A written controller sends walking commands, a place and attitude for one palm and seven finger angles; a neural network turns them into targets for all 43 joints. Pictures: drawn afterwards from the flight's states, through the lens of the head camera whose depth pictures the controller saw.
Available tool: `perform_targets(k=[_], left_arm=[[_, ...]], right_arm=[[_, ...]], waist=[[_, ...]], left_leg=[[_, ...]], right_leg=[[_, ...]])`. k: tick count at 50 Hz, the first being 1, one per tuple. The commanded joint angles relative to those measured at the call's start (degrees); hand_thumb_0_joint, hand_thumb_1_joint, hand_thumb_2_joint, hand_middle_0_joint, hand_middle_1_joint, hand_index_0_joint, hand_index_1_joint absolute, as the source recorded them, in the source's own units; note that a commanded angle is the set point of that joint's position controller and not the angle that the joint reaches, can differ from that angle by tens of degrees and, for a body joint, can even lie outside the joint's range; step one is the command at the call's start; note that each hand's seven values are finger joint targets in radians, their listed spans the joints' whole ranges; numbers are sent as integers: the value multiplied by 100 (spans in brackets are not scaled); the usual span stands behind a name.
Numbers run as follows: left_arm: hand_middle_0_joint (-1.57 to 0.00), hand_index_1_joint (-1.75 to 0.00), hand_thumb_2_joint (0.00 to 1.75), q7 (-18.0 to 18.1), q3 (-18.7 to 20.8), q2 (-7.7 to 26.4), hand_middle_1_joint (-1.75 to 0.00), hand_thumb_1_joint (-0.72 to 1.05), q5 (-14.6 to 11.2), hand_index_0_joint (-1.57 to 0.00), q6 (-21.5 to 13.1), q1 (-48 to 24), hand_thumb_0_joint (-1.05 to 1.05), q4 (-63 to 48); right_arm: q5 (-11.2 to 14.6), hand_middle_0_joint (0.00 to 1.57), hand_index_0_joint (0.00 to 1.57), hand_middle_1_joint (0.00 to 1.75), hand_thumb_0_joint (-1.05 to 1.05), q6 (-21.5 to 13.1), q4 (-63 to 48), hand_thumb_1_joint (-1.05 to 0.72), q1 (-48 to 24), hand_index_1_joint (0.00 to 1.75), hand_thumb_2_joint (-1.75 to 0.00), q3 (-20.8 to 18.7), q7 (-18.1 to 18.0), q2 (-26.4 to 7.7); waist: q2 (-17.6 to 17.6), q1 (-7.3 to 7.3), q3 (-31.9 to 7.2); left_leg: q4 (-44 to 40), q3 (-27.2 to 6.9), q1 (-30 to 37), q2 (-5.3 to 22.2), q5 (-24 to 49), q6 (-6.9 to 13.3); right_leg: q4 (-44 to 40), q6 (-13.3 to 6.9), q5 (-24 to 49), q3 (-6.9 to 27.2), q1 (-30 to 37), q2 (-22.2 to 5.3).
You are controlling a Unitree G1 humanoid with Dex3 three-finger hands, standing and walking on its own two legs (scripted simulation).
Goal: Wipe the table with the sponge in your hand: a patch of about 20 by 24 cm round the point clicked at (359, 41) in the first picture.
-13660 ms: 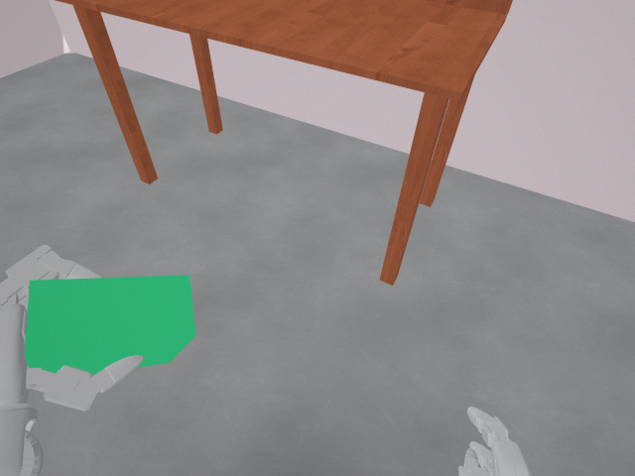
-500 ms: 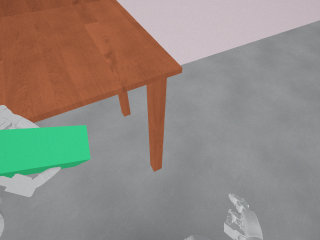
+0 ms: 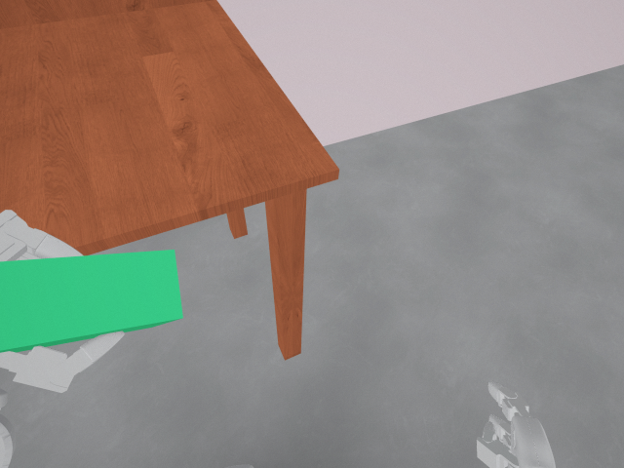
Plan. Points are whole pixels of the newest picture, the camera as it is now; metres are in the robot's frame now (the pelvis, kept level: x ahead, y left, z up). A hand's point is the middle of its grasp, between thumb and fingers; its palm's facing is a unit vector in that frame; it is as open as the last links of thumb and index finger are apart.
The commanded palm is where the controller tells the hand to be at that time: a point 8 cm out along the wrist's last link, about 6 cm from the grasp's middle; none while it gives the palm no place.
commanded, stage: take the last steps up to it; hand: left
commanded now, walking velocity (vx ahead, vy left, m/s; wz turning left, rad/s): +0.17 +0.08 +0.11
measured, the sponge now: (114, 299) +0.23 +0.20 +0.16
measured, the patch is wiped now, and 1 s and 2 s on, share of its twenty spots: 0.00 0.00 0.00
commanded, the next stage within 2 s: come to a stop and stand still in 0.18 s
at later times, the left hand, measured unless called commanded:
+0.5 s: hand (126, 247) +0.28 +0.20 +0.18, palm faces +0.41 -0.78 -0.48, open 9.8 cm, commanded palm +0.21 +0.25 +0.19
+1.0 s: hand (131, 277) +0.25 +0.19 +0.18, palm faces +0.41 -0.80 -0.44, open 9.8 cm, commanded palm +0.19 +0.23 +0.19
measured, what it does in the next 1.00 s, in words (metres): steps on the spot: right foot, then left foot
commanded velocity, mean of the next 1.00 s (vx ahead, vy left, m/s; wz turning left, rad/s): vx -0.01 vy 0.02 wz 0.02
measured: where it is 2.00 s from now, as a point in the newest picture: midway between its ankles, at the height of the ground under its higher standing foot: outside the picture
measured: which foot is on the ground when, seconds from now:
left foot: down 0.00-0.26, up 0.28-0.58, down 0.60-0.94, up 0.96-1.00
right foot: up 0.00-0.24, down 0.26-0.62, up 0.64-0.88, down 0.90-1.00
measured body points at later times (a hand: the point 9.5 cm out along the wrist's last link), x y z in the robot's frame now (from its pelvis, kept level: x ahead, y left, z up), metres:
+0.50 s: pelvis +0.07 -0.04 +0.01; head +0.12 -0.05 +0.46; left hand +0.25 +0.24 +0.20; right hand +0.25 -0.27 -0.09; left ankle +0.07 +0.10 -0.69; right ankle +0.07 -0.14 -0.73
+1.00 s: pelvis +0.04 -0.05 +0.01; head +0.06 -0.07 +0.46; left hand +0.22 +0.23 +0.20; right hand +0.21 -0.25 -0.09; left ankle +0.08 +0.09 -0.71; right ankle +0.05 -0.13 -0.73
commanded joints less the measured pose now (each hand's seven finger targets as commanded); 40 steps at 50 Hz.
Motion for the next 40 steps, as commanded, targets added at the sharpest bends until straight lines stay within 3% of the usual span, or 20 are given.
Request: perform_targets(k=[1, 5, 8, 11, 12, 13, 14, 15, 16, 17, 19, 25, 28, 29, 30, 31, 32, 34, 36, 40], left_arm=[[-120, -160, 130, 88, 735, 1053, -160, 10, -37, -120, -346, -515, 0, -1059], [-120, -160, 130, -8, 611, 773, -160, 10, -83, -120, -284, 51, 0, -1313], [-120, -160, 130, -21, 530, 667, -160, 10, -112, -120, -211, 61, 0, -1063], [-120, -160, 130, 1, 540, 701, -160, 10, -66, -120, -151, -312, 0, -580], [-120, -160, 130, 6, 543, 778, -160, 10, -4, -120, -134, -462, 0, -544], [-120, -160, 130, 42, 652, 1026, -160, 10, -1, -120, -113, -563, 0, -500], [-120, -160, 130, 36, 801, 1099, -160, 10, -109, -120, -73, -639, 0, -349], [-120, -160, 130, 12, 702, 1014, -160, 10, -139, -120, -85, -637, 0, -376], [-120, -160, 130, 4, 743, 1017, -160, 10, -146, -120, -138, -597, 0, -540], [-120, -160, 130, 12, 831, 1111, -160, 10, -120, -120, -181, -710, 0, -761], [-120, -160, 130, 44, 746, 912, -160, 10, -43, -120, -250, -284, 0, -628], [-120, -160, 130, 162, 823, 881, -160, 10, -5, -120, -184, 259, 0, -1087], [-120, -160, 130, 181, 770, 851, -160, 10, -34, -120, -103, 216, 0, -1338], [-120, -160, 130, 169, 737, 886, -160, 10, -54, -120, -117, 64, 0, -1541], [-120, -160, 130, 143, 769, 946, -160, 10, -58, -120, -175, 24, 0, -1649], [-120, -160, 130, 82, 722, 839, -160, 10, -30, -120, -206, 406, 0, -1116], [-120, -160, 130, 33, 782, 957, -160, 10, -20, -120, -233, 332, 0, -1207], [-120, -160, 130, 42, 559, 835, -160, 10, 31, -120, -234, -160, 0, -1459], [-120, -160, 130, 7, 435, 724, -160, 10, -26, -120, -112, -80, 0, -1574], [-120, -160, 130, -23, 376, 645, -160, 10, -107, -120, 72, -51, 0, -1372]], right_arm=[[-6, 20, 20, 30, 0, -311, -721, -90, -281, 30, -90, -28, -9, -422], [31, 20, 20, 30, 0, -404, -626, -90, -247, 30, -90, -9, 58, -432], [30, 20, 20, 30, 0, -449, -589, -90, -232, 30, -90, 62, 23, -428], [26, 20, 20, 30, 0, -424, -506, -90, -283, 30, -90, 93, -66, -407], [19, 20, 20, 30, 0, -380, -494, -90, -215, 30, -90, 102, -75, -349], [14, 20, 20, 30, 0, -348, -561, -90, -316, 30, -90, 162, -80, -181], [3, 20, 20, 30, 0, -390, -550, -90, -454, 30, -90, 150, -61, -262], [-19, 20, 20, 30, 0, -385, -483, -90, -437, 30, -90, 129, -26, -329], [-19, 20, 20, 30, 0, -366, -467, -90, -563, 30, -90, 197, 4, -271], [-27, 20, 20, 30, 0, -305, -429, -90, -653, 30, -90, 259, 28, -231], [-60, 20, 20, 30, 0, -251, -441, -90, -657, 30, -90, 296, 13, -161], [-74, 20, 20, 30, 0, -71, -763, -90, -607, 30, -90, 214, -15, -156], [-37, 20, 20, 30, 0, 53, -843, -90, -410, 30, -90, 109, -88, -220], [-10, 20, 20, 30, 0, 29, -889, -90, -405, 30, -90, 42, -109, -380], [14, 20, 20, 30, 0, -40, -951, -90, -344, 30, -90, -40, -88, -538], [-14, 20, 20, 30, 0, -121, -947, -90, -199, 30, -90, -20, -34, -491], [-111, 20, 20, 30, 0, -179, -906, -90, -269, 30, -90, -2, -31, -496], [-77, 20, 20, 30, 0, -278, -771, -90, -197, 30, -90, 37, 87, -453], [-32, 20, 20, 30, 0, -356, -779, -90, -210, 30, -90, 45, 158, -466], [-57, 20, 20, 30, 0, -423, -761, -90, -203, 30, -90, 153, 159, -451]], waist=[[1739, -102, -1007], [1616, 11, -1133], [1730, -34, -1055], [1044, 23, -1022], [309, -28, -1053], [-1068, -43, -997], [-1526, 112, -929], [-1356, 37, -808], [-935, 32, -736], [-544, 24, -880], [-543, -12, -1049], [-632, 89, -1396], [-215, -93, -1564], [377, -52, -1617], [1380, 37, -1589], [1653, 45, -1457], [2226, 18, -1378], [1726, -38, -1359], [1671, -40, -1432], [1761, -94, -1129]], left_leg=[[-1387, -3282, 1546, 2222, 1117, 1348], [-1086, -1552, 1117, 1476, 1870, 860], [-1023, -1066, 604, 1313, 1400, 595], [-238, -876, 52, 1087, 126, 276], [533, -555, -302, 742, -543, 72], [1647, -207, -1254, 106, -1423, -204], [2768, -618, -1620, -5, -2046, -304], [3442, -1002, -1736, 94, -1801, -375], [3652, -1126, -1774, 169, -1582, -461], [3455, -1122, -1601, 220, -1567, -497], [2662, -826, -1248, 180, -1393, -506], [565, -338, -506, -66, -701, -478], [-699, -341, 749, 94, 985, -439], [-792, -848, 1120, 719, 2432, -248], [-794, -1726, 1477, 1583, 4065, 142], [-952, -2083, 1567, 1968, 4908, 479], [-1070, -2238, 1399, 2114, 4830, 625], [-793, -1734, 1599, 1819, 4730, 572], [-844, -1309, 1603, 1592, 3970, 380], [-1212, -1328, 891, 1605, 2233, 339]], right_leg=[[2440, 93, -798, 761, -2065, 4], [1124, 196, 67, 269, -1361, 26], [55, 255, 395, -122, -542, 240], [-1346, 204, 977, -158, 524, 247], [-1767, -27, 1346, 549, 807, -298], [-2161, -493, 2000, 2333, 1175, -1426], [-2468, -865, 2230, 3116, 1053, -1984], [-2444, -993, 2731, 3093, 974, -2087], [-2237, -1005, 3778, 2632, 989, -1993], [-1932, -935, 4697, 2037, 1048, -1859], [-1611, -687, 5803, 1105, 1237, -1555], [-1286, -605, 5889, 796, 1456, -1378], [-721, -213, 4587, 533, 891, -915], [-335, 3, 3308, 357, 485, -536], [126, 177, 819, 305, -303, -75], [842, 175, -761, 386, -857, 245], [1462, 185, -997, 564, -993, 222], [1279, 173, -303, 595, -1098, 255], [776, 186, 11, 370, -865, 370], [-235, 233, 52, 225, -269, 457]])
